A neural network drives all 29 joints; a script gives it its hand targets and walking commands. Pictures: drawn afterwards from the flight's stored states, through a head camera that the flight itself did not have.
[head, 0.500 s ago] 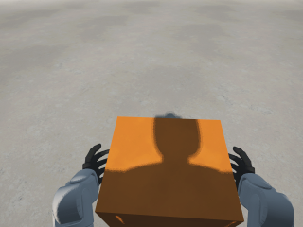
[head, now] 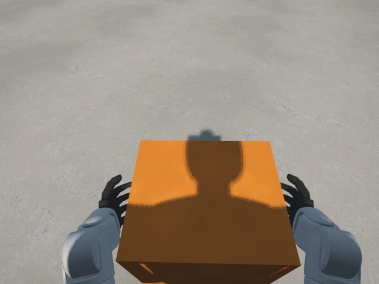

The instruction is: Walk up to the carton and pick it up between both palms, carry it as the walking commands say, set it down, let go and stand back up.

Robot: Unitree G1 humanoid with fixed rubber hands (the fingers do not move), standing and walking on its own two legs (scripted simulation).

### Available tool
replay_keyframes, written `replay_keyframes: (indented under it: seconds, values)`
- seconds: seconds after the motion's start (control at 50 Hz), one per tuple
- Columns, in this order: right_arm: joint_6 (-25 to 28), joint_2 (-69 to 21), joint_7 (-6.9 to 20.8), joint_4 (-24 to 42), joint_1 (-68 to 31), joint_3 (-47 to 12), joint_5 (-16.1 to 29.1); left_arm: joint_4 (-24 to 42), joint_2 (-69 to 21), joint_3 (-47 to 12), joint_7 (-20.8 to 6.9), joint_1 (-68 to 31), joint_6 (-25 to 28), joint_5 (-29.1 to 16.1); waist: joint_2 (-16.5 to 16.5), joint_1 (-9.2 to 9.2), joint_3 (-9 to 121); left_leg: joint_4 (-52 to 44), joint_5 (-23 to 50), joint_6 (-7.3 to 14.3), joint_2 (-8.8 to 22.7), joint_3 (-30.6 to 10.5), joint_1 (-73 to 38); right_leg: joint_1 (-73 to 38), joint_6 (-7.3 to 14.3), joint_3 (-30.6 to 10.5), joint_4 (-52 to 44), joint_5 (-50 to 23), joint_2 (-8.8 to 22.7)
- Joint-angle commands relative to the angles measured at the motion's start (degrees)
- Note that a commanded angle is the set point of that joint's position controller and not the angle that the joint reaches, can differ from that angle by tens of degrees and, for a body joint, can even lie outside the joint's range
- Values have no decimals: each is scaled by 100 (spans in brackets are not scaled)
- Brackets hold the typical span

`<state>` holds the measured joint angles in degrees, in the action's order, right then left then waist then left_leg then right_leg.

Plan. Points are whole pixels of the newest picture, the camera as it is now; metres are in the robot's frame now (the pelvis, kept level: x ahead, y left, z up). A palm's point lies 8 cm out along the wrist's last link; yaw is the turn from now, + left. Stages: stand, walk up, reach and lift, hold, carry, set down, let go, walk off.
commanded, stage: carry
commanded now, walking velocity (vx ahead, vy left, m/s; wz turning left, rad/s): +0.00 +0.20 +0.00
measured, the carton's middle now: (203, 215) +0.25 +0.00 +0.03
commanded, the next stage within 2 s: none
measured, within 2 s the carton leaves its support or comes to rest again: neither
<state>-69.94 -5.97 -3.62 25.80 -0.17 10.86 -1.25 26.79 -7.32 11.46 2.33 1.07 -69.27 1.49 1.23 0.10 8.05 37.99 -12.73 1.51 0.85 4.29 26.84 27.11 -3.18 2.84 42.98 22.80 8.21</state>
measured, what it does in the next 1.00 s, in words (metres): steps to the left: right foot, then left foot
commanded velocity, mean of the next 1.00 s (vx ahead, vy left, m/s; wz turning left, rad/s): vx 0.00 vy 0.20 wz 0.00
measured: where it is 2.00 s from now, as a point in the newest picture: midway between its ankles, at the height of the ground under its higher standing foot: outside the picture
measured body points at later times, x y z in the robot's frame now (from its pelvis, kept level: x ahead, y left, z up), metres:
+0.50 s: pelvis -0.06 +0.10 +0.00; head -0.08 +0.10 +0.45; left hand +0.17 +0.28 +0.08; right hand +0.18 -0.08 +0.08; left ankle +0.01 +0.20 -0.72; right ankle -0.03 -0.06 -0.70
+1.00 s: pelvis -0.14 +0.18 +0.00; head -0.15 +0.18 +0.45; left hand +0.10 +0.37 +0.09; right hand +0.11 +0.01 +0.08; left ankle -0.05 +0.27 -0.72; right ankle -0.14 +0.08 -0.71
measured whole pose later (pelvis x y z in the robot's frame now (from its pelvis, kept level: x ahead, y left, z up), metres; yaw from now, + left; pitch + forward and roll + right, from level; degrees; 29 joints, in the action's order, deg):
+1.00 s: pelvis -0.14 +0.18 +0.00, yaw +0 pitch +3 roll +0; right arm -68.0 -7.3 -3.5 28.8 1.1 10.6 -1.5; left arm 29.2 -7.4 12.1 1.4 1.4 -67.9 0.6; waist -0.3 1.4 6.7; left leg 34.0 -9.4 3.7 -0.1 7.1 28.0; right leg 23.5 -1.5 7.0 43.4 28.0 3.8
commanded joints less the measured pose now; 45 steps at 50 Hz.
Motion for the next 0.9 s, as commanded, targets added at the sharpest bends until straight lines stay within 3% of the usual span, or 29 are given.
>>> replay_keyframes:
  seconds: [0.0, 0.06, 0.1, 0.12, 0.14, 0.16, 0.18, 0.2, 0.22, 0.26, 0.3, 0.34, 0.36, 0.38, 0.4, 0.46, 0.52, 0.54, 0.56, 0.58, 0.6, 0.62, 0.66, 0.72, 0.74, 0.78, 0.8, 0.82, 0.88]
  values:
    - [243, -4406, 700, 1136, -2852, -4367, 1657, 1001, -4368, -4729, -560, -3007, 83, -1701, -1181, 17, 1367, -1962, -37, 619, 1308, -1691, -915, 127, 131, 297, 1038, 933, -429]
    - [295, -4405, 649, 1326, -3000, -4417, 1588, 782, -4554, -4738, -636, -2930, 86, -1813, -998, 29, 1466, -1754, 262, 509, 1105, -1301, -1029, -250, 221, 367, 226, 590, -553]
    - [303, -4364, 609, 1355, -2988, -4478, 1557, 746, -4528, -4737, -672, -2803, 96, -1852, -901, 106, 1631, -1616, 52, 294, 936, -1030, -960, -1054, 280, 509, -1188, 5, -524]
    - [307, -4351, 589, 1380, -3010, -4514, 1551, 782, -4463, -4709, -686, -2743, 120, -1871, -404, 167, 1718, -1182, -162, 76, 710, -792, -542, -1747, 417, -107, -1817, -135, -93]
    - [304, -4369, 578, 1429, -3026, -4565, 1540, 825, -4382, -4659, -698, -2776, 153, -1869, 781, 200, 1536, -298, -398, -126, 302, -406, 423, -2265, 717, -1554, -2316, -383, 966]
    - [290, -4320, 588, 1538, -3110, -4607, 1531, 848, -4380, -4664, -695, -2860, 184, -1856, 1820, 170, 1208, 659, -1310, -253, 114, -157, 1190, -2048, 1195, -2550, -2515, -1167, 2051]
    - [270, -4344, 633, 1563, -3299, -4630, 1619, 766, -4484, -4645, -673, -2828, 190, -1792, 1598, 135, 953, 1413, -1381, -186, 411, -786, 932, -1148, 1510, -2641, -2640, -894, 2283]
    - [270, -4394, 666, 1506, -3435, -4673, 1699, 750, -4440, -4578, -659, -2816, 194, -1699, 1150, 106, 766, 1667, -1155, -105, 422, -880, 542, -524, 1353, -2204, -2773, -512, 2023]
    - [272, -4401, 665, 1491, -3501, -4694, 1730, 815, -4369, -4572, -643, -2889, 185, -1681, 912, 94, 691, 1428, -950, -81, 334, -661, 386, -418, 1166, -1708, -2763, -376, 1710]
    - [274, -4419, 688, 1472, -3361, -4722, 1778, 948, -4404, -4575, -620, -2981, 205, -1676, 1001, 40, 853, 317, -718, -88, 205, -319, 3, -669, 829, -889, -2195, -1225, 1188]
    - [277, -4504, 695, 1428, -3144, -4717, 1806, 1101, -4402, -4632, -578, -2957, 220, -1710, 1070, 1, 1179, -647, -390, -121, -37, 43, -633, -825, 639, -556, -1713, -1628, 949]
    - [275, -4497, 678, 1391, -3038, -4665, 1813, 1129, -4327, -4665, -545, -2811, 205, -1688, 349, 4, 1500, -1360, -85, -181, 104, -210, -1553, -542, 361, -251, -996, -1441, 614]
    - [265, -4387, 671, 1379, -3007, -4631, 1790, 1122, -4259, -4640, -526, -2662, 176, -1645, -590, 72, 1594, -1603, 712, -75, 794, -1070, -1832, -150, 145, 43, -411, -661, 218]
    - [256, -4261, 673, 1304, -2909, -4578, 1771, 1132, -4181, -4620, -507, -2617, 154, -1621, -1492, 75, 1635, -1736, 1233, 224, 1469, -1842, -1954, 364, -10, 381, 118, 367, -212]
    - [264, -4248, 696, 1236, -2858, -4499, 1772, 1223, -4162, -4699, -520, -2737, 145, -1667, -1701, 25, 1625, -1706, 1081, 557, 1582, -1925, -1685, 271, 3, 429, 543, 957, -266]
    - [293, -4401, 676, 1277, -2866, -4482, 1675, 1013, -4352, -4723, -614, -2810, 138, -1699, -1058, 34, 1431, -1618, 890, 596, 1211, -1385, -1176, -20, 138, 395, 630, 797, -404]
    - [336, -4347, 633, 1382, -2925, -4485, 1581, 911, -4502, -4819, -665, -2804, 148, -1836, -1015, 93, 1520, -1414, 735, 374, 1011, -1019, -1188, -645, 189, 541, -809, -37, -455]
    - [344, -4321, 612, 1377, -2885, -4496, 1553, 947, -4461, -4823, -685, -2813, 156, -1869, -796, 106, 1568, -1255, 480, 216, 878, -879, -941, -1140, 245, 318, -1365, -245, -233]
    - [351, -4326, 595, 1408, -2913, -4522, 1541, 965, -4406, -4801, -702, -2786, 178, -1879, -145, 158, 1579, -674, 215, 18, 621, -630, -303, -1752, 444, -613, -1881, -344, 417]
    - [353, -4321, 587, 1477, -2954, -4548, 1518, 994, -4309, -4771, -712, -2857, 208, -1874, 1172, 125, 1348, 201, -584, -187, 203, -257, 686, -2051, 782, -2068, -2328, -1136, 1607]
    - [332, -4273, 615, 1630, -3165, -4611, 1572, 925, -4437, -4799, -695, -2881, 233, -1856, 1749, 125, 1113, 1079, -1416, -232, 216, -367, 819, -1365, 1347, -2552, -2537, -1297, 2285]
    - [324, -4330, 651, 1600, -3309, -4632, 1668, 883, -4447, -4743, -671, -2840, 233, -1777, 1434, 94, 866, 1426, -1353, -140, 479, -808, 476, -607, 1350, -2302, -2700, -794, 2188]
    - [327, -4393, 665, 1593, -3444, -4714, 1757, 972, -4393, -4702, -646, -2944, 226, -1716, 1082, 43, 736, 865, -949, -75, 367, -545, -7, -280, 923, -1297, -2577, -437, 1531]
    - [329, -4519, 689, 1573, -3093, -4744, 1820, 1187, -4485, -4756, -588, -2902, 266, -1753, 851, -27, 1334, -1006, -255, -88, 34, -68, -1177, -591, 423, -322, -1374, -1393, 775]
    - [326, -4528, 684, 1547, -3054, -4708, 1816, 1202, -4444, -4775, -574, -2852, 260, -1754, 329, -7, 1466, -1396, -23, -130, 181, -321, -1582, -433, 273, -118, -990, -1141, 545]
    - [320, -4314, 686, 1447, -2918, -4603, 1797, 1278, -4302, -4754, -531, -2762, 216, -1697, -1668, 50, 1577, -1925, 919, 307, 1601, -2042, -1857, 458, -45, 508, 320, 654, -277]
    - [324, -4285, 710, 1388, -2848, -4534, 1804, 1331, -4279, -4817, -537, -2815, 200, -1718, -1796, 7, 1583, -1890, 667, 629, 1657, -2011, -1582, 318, -5, 411, 873, 1193, -258]
    - [323, -4304, 704, 1352, -2746, -4483, 1765, 1254, -4276, -4827, -561, -2804, 183, -1686, -1533, -20, 1505, -1956, 298, 713, 1530, -1844, -1217, 197, 16, 318, 1216, 1139, -253]
    - [352, -4365, 682, 1498, -2884, -4527, 1703, 1018, -4466, -4793, -605, -2748, 188, -1737, -1014, 39, 1480, -1806, 493, 566, 1174, -1227, -1229, 55, 168, 317, 963, 812, -400]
